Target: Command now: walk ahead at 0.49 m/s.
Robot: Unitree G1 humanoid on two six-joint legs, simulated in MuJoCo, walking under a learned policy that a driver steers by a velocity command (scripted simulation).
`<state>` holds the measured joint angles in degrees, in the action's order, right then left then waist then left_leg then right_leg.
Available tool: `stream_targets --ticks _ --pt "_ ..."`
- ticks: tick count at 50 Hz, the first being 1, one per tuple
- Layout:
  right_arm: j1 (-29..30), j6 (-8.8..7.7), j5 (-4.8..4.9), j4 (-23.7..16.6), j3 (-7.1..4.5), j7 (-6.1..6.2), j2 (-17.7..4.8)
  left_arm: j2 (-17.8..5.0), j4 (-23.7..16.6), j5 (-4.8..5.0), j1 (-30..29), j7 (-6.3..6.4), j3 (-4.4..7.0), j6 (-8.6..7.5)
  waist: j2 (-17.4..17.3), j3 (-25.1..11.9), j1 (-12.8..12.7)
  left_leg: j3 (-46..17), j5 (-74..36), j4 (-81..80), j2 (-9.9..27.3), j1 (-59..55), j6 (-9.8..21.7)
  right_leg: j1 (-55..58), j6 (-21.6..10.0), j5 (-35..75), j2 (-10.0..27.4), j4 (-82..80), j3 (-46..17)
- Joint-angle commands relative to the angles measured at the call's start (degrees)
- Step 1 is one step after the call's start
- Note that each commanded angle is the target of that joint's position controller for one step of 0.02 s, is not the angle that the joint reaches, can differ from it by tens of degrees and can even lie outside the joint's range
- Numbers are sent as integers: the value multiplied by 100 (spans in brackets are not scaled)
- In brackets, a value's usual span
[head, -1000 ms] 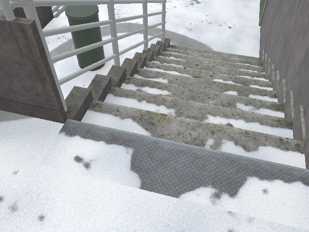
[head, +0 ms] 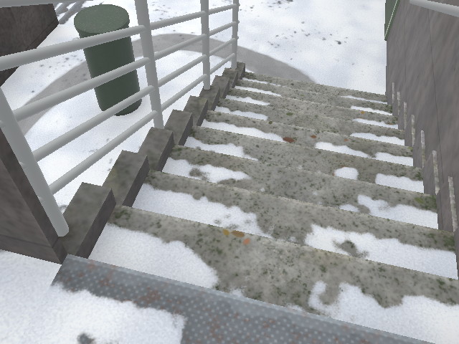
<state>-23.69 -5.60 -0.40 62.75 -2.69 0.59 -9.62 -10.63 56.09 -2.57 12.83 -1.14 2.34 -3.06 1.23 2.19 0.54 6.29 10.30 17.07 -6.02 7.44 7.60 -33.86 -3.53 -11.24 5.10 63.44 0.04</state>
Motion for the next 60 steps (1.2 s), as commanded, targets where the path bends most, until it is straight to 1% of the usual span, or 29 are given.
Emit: stream_targets --ticks 1,5,8,11,13,15,16,17,18,19,21,22,24,26,32,35,39,41,42,43,44,45,46,47,50,55,56,58,60 --pt "-477 -77 21 -140 -16 23 -499 -178 -216 17 -17 -53 39 124 -372 288 -68 -1236 -1726 -985 1567 -147 253 -647 122 588 94 -454 166" --pt "-858 -57 -9 -110 72 15 -411 -98 -509 128 -953 -84 -28 113 -499 433 147 -899 -2517 -877 1396 -332 84 -485 103 1212 -103 -1658 429" --pt "-1186 -53 -16 -51 94 66 -479 -139 -684 103 -1513 -79 -53 119 -471 558 310 -979 -2949 -837 1566 -878 72 -568 54 1276 -259 -2320 557" --pt "-1245 -12 -85 30 100 115 -505 -143 -782 175 -1673 -67 -77 57 -609 533 276 -808 -3752 -502 1638 -1459 152 -388 -157 1026 -420 -2833 646" --pt "-1076 -22 -104 31 78 153 -614 -271 -746 183 -1398 -16 -26 6 -637 358 55 -697 -5139 31 1727 -1514 114 333 -382 566 -672 -2999 742" --pt "-877 6 -119 23 39 174 -755 -489 -367 160 -182 57 96 -60 -673 -185 -470 -687 -5996 1359 1745 -1537 84 1536 -634 190 -937 -3239 683" --pt "-604 12 -64 -87 26 120 -764 -633 -33 72 830 67 190 -108 -582 -563 -981 -593 -5335 2563 1595 -912 12 2748 -805 538 -801 -3753 471" --pt "-520 -5 27 -288 89 62 -543 -1151 142 -85 1736 111 344 -139 12 -1259 -1230 -331 -2902 4518 1156 315 -77 4144 -1127 158 528 -3886 -983" --pt "-1359 -6 192 -260 101 17 -150 -1278 75 11 1528 79 376 -55 1080 -1940 -600 -444 2007 6465 47 2296 -290 5460 -1951 88 1970 -4444 -3849" --pt "-949 25 69 -289 -26 69 -684 -1079 62 208 1067 20 360 -3 191 -1335 -615 -965 1573 6710 379 2917 -193 4900 -1901 -361 1681 -4700 -3491" --pt "-192 3 34 -506 -77 66 -607 -464 -4 172 332 17 182 -70 -247 13 -262 -955 885 6053 779 2817 -214 3265 -1449 371 1254 -5146 -2102" --pt "-94 72 -49 -557 -98 56 -538 -259 76 151 359 50 104 -134 -208 146 -84 -972 744 5643 940 2502 -265 2767 -1209 805 960 -5198 -1718" --pt "-105 222 -128 -639 -61 -10 -244 -182 271 173 704 100 36 -213 -1 151 96 -818 695 5131 982 2088 -418 2309 -1059 1347 692 -5227 -1362" --pt "211 317 -127 -822 -80 -34 -272 -414 343 190 960 115 47 -251 45 178 176 -688 476 4589 982 2193 -554 2198 -1039 1589 501 -5250 -1160" --pt "2027 354 -88 -1557 -53 -118 -434 -637 227 280 1351 172 13 -193 309 320 -189 -369 -1136 2302 763 2135 -772 2228 -651 2512 109 -5245 -996" --pt "2256 367 -50 -1698 12 -113 -408 -707 183 222 1497 150 37 -124 485 168 -297 -238 -1169 2140 540 1615 -768 2245 -588 3080 45 -4996 -932" --pt "2020 220 -85 -1754 -68 -94 -860 -944 -24 94 1405 243 152 -48 330 38 -122 -740 -378 2311 768 1945 -492 3184 -970 3203 496 -4123 -1550" --pt "980 119 -54 -1433 -123 -59 -926 -1030 -247 101 1021 229 220 -15 281 -172 310 -719 324 1640 512 642 -310 2770 -875 3881 314 -3171 -1591" --pt "130 65 -110 -1212 -191 -46 -1054 -1034 -362 202 844 194 249 -3 -57 -482 741 -940 -48 855 697 -415 -160 2309 -710 3524 -46 -1952 -1409" --pt "-397 42 -218 -1193 -324 -25 -1586 -546 -572 303 1272 173 193 -51 -1074 -1192 597 -2259 -322 637 2093 -1678 165 1381 -454 1205 -605 -172 -931" --pt "-148 96 -81 -1237 -345 -37 -1637 -371 -540 288 1848 191 162 -4 -1852 -1216 229 -3922 -574 218 2961 -2223 842 -312 -302 -2164 -1180 764 -449" --pt "243 103 -43 -1352 -265 -72 -1194 -890 -498 158 1436 227 288 69 -908 -504 188 -3775 -107 52 2959 -1498 952 -809 -308 -1844 -695 1092 -655" --pt "701 63 -46 -1492 -176 -94 -887 -982 -590 184 1018 192 355 118 -389 -66 88 -3149 -340 -57 2796 -789 883 -668 -279 -1304 -462 1058 -718" --pt "821 32 -63 -1510 -119 -132 -749 -934 -633 223 888 143 384 200 -238 66 -23 -2606 -675 -181 2603 -326 764 -428 -252 -1119 -345 926 -663" --pt "598 -38 -75 -1299 -163 -61 -895 -639 -879 96 554 -18 334 488 -557 263 -166 -1491 -1209 -312 2198 360 425 -118 -78 -481 -240 576 -445" --pt "-100 -150 -115 -1121 -164 -30 -1147 -758 -1101 32 -41 -62 342 553 -447 2 -3 -742 -1738 246 2118 -126 202 -732 -145 1215 -372 78 -317" --pt "-77 -252 -44 -1073 -139 -20 -1069 -823 -1245 79 -479 -27 377 498 -492 258 14 -583 -905 241 1964 -363 -110 -1095 -132 1736 -309 -721 -522" --pt "-306 -335 -66 -994 -116 14 -1050 -841 -1350 56 -876 -51 365 429 -652 399 194 -446 -705 456 2000 -274 -159 -918 -157 2512 -388 -1324 -330" --pt "-47 -320 -103 -1065 -61 60 -921 -718 -1386 74 -1005 -203 300 429 -410 391 103 50 519 891 1782 685 -326 251 -122 4031 -437 -2415 -108"
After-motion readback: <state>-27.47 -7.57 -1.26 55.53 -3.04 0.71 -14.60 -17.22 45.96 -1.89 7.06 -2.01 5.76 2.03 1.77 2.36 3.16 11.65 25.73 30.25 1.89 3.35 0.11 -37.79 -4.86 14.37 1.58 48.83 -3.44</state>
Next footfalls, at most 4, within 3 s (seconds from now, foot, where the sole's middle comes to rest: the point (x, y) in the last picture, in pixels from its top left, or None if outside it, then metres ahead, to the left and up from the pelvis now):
0.34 right None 0.36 -0.09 -0.78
0.84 left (210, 318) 0.56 0.07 -0.78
1.38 right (299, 283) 0.75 -0.23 -0.93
1.98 left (290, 217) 1.13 -0.26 -1.08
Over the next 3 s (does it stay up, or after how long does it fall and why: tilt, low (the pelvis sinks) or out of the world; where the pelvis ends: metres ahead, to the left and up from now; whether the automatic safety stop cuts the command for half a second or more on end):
stays up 1.41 -0.55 -0.51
